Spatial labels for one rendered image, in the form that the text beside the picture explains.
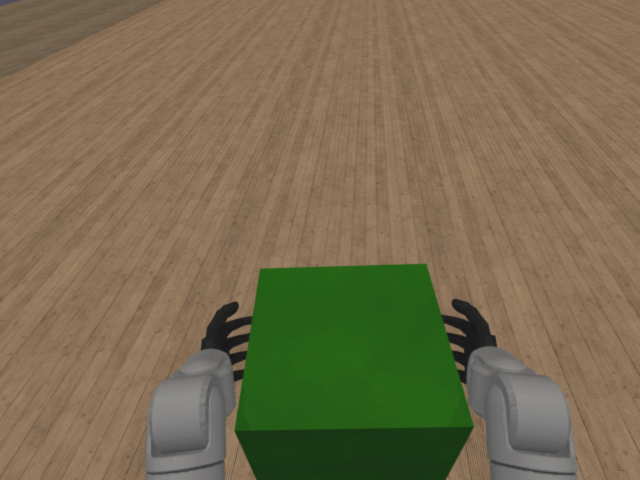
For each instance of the right robot hand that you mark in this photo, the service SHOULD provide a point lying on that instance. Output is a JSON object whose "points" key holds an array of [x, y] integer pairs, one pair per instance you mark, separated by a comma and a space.
{"points": [[476, 330]]}

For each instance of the carton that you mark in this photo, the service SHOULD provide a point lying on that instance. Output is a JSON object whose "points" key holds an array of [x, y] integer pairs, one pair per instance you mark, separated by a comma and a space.
{"points": [[349, 375]]}

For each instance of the right robot forearm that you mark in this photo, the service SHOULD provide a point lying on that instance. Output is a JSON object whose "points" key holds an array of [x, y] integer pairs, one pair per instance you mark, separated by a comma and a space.
{"points": [[528, 423]]}

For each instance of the left robot forearm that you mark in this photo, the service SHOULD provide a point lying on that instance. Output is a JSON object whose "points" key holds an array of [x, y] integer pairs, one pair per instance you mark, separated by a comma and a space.
{"points": [[186, 427]]}

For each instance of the left robot hand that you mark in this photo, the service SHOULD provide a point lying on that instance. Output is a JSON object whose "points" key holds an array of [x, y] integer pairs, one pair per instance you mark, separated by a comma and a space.
{"points": [[219, 329]]}

